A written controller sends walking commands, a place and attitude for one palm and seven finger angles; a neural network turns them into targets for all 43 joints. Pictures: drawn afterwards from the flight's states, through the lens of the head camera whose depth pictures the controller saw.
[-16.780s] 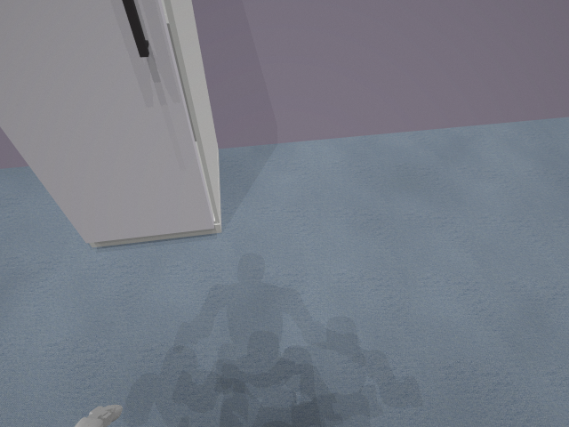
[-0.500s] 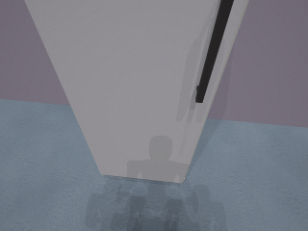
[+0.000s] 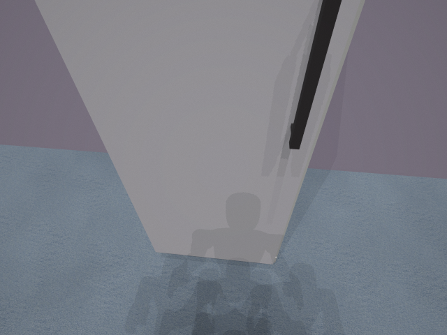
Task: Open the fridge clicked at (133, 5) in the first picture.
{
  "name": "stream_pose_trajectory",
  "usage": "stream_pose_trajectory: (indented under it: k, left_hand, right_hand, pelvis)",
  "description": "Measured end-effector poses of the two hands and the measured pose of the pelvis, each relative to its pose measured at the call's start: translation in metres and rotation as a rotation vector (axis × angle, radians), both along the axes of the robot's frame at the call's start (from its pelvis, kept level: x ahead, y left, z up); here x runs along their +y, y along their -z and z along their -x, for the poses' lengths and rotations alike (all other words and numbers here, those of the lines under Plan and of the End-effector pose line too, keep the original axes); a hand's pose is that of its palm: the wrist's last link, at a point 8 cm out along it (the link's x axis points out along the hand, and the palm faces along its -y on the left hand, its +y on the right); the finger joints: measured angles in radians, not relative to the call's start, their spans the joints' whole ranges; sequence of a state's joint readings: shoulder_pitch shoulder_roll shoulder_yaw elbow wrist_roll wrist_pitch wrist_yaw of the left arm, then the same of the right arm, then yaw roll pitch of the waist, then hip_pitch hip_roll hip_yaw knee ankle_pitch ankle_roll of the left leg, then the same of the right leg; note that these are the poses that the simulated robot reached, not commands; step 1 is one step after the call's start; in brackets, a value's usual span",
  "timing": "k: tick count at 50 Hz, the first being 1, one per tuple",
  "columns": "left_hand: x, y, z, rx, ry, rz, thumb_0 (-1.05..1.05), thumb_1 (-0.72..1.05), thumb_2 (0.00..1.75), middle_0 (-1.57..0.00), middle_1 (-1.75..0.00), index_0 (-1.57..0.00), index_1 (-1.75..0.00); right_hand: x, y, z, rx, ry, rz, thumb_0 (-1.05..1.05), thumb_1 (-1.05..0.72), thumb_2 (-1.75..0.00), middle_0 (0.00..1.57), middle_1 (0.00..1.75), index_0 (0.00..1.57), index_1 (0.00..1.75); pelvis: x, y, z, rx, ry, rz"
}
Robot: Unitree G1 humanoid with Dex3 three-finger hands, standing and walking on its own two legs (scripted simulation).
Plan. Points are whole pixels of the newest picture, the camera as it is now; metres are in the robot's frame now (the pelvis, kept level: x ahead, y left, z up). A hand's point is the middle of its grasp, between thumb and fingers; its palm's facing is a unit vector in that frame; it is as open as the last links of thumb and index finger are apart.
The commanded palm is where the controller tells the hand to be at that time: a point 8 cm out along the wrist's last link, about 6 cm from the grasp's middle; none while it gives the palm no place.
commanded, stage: look again from close up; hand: right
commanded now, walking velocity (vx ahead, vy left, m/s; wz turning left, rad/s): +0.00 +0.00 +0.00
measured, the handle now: (308, 77) +0.49 -0.12 +0.23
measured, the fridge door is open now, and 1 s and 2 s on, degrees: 0 0 0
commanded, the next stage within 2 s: raise the hand to about handle height in 0.58 s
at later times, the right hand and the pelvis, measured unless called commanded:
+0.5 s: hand out of the picture +0.04 -0.21 -0.17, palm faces -0.03 +0.96 -0.26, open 7.4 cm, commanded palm none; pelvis +0.00 +0.01 +0.00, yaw +0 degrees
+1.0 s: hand (358, 318) +0.17 -0.20 -0.01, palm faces +0.04 +1.00 -0.05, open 8.1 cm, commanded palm +0.12 -0.26 -0.01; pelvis -0.03 +0.03 -0.05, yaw -3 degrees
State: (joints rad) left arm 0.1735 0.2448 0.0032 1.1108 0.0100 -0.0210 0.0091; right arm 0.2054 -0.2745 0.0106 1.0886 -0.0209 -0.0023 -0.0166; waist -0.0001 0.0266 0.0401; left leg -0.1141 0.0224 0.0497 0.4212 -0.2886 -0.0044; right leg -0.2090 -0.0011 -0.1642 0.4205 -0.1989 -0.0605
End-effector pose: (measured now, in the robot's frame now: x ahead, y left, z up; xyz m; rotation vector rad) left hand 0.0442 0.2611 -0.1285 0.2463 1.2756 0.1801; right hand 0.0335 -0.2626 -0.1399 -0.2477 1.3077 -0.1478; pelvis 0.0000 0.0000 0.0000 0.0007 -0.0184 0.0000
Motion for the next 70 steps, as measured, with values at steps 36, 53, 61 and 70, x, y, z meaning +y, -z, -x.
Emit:
stream_pose_trajectory:
  k: [36,53,61,70]
  left_hand:
    - [0.012,-0.004,-0.015,-0.039,0.014,-0.006,0.01,0.91,0.90,-0.20,-0.30,-0.21,-0.30]
    - [0.009,-0.025,-0.129,-0.711,0.184,0.018,0.01,0.91,0.90,-0.20,-0.30,-0.21,-0.30]
    - [0.004,-0.029,-0.133,-0.692,0.255,-0.012,0.01,0.91,0.90,-0.20,-0.30,-0.21,-0.30]
    - [-0.007,-0.035,-0.111,-0.675,0.170,0.031,0.01,0.91,0.90,-0.20,-0.30,-0.21,-0.30]
  right_hand:
    - [0.005,-0.010,-0.010,-0.061,0.068,0.001,0.01,-0.90,-0.90,0.20,0.30,0.20,0.30]
    - [0.005,-0.121,-0.091,-1.205,-0.066,-0.187,0.01,-0.65,-0.79,0.22,0.46,0.22,0.46]
    - [-0.006,-0.158,-0.084,-1.336,-0.052,-0.096,0.01,-0.47,-0.71,0.23,0.58,0.23,0.58]
    - [-0.025,-0.199,-0.128,-1.289,-0.117,-0.144,0.01,-0.26,-0.62,0.24,0.71,0.25,0.71]
  pelvis:
    - [0.008,-0.002,-0.001,0.012,0.019,-0.002]
    - [0.036,0.054,0.030,0.157,0.062,-0.010]
    - [0.042,0.049,0.028,0.122,0.101,-0.043]
    - [0.032,0.031,0.019,0.096,0.070,-0.032]
